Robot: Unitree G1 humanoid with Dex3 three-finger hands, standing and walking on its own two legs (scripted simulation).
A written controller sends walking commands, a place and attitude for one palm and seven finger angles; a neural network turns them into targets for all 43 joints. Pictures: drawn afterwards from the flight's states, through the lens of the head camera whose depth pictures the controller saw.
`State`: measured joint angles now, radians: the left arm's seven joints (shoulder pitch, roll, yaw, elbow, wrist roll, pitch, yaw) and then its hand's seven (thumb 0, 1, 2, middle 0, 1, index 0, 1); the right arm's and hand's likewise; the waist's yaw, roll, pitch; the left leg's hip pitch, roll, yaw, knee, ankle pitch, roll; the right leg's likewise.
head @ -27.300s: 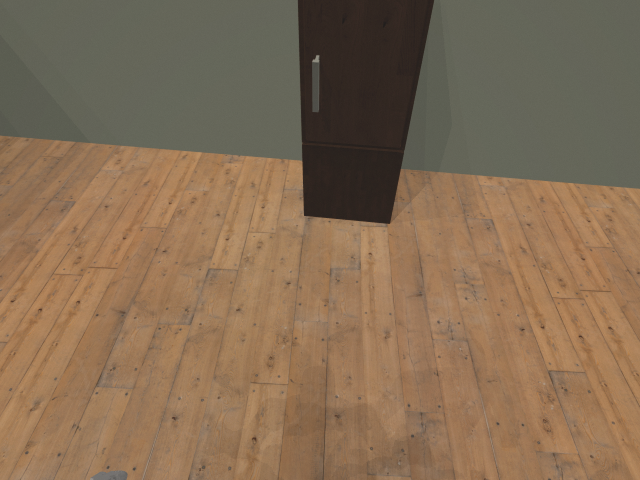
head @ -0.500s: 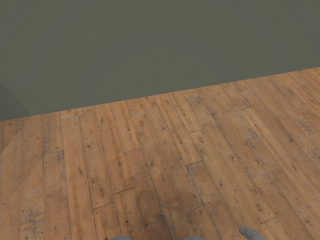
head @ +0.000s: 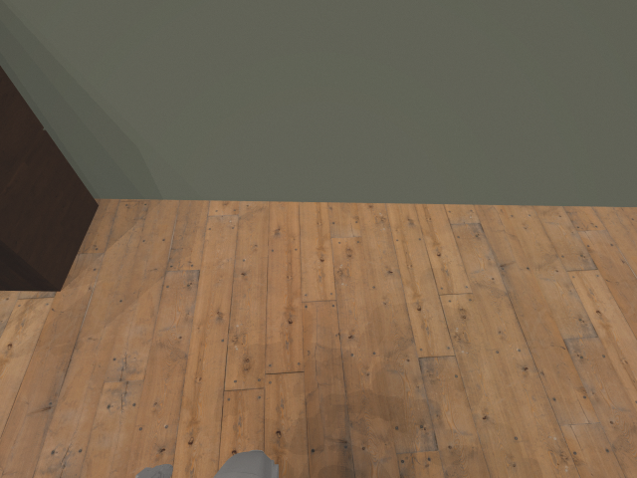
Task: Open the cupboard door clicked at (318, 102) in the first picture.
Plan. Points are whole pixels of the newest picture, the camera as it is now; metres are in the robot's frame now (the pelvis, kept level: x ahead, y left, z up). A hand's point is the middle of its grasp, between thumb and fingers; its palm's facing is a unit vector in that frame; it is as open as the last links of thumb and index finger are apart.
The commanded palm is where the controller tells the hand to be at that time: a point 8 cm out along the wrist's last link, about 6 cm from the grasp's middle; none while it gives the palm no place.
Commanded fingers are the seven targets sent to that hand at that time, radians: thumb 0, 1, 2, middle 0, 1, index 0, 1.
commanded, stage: turn to face it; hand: left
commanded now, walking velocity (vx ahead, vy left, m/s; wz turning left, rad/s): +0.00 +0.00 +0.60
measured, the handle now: out of the picture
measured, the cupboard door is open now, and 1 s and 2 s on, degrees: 53 53 53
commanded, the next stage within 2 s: take the last steps up to it in 1.42 s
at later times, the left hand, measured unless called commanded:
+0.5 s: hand out of the picture +0.08 +0.22 -0.16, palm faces +0.29 -0.91 -0.29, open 7.4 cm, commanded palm none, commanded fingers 0.00 0.90 0.90 -0.20 -0.30 -0.20 -0.30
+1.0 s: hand out of the picture -0.04 +0.19 -0.18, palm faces +0.61 -0.75 -0.26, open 7.4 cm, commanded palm none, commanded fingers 0.00 0.90 0.90 -0.20 -0.30 -0.20 -0.30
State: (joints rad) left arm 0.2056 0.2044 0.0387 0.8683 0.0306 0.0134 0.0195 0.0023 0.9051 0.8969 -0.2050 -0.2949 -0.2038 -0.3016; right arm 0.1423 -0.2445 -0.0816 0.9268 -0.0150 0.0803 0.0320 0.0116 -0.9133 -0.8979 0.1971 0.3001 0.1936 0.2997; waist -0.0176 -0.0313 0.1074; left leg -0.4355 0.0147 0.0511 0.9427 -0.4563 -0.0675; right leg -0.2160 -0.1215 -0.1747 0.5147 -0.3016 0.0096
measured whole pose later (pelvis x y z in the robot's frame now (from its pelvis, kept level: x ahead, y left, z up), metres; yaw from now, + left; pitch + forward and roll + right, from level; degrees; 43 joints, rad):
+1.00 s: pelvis +0.05 -0.02 -0.01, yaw +37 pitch +1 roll +0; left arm 0.20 0.28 0.08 0.92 0.02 0.07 0.02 0.01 0.91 0.90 -0.20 -0.29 -0.20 -0.30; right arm 0.11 -0.22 -0.04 0.89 -0.03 0.02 0.00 0.01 -0.91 -0.90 0.20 0.30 0.20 0.30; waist 0.01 -0.06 0.11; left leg -0.31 -0.01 0.01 0.58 -0.29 0.02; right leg -0.46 -0.09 -0.05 1.10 -0.50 0.08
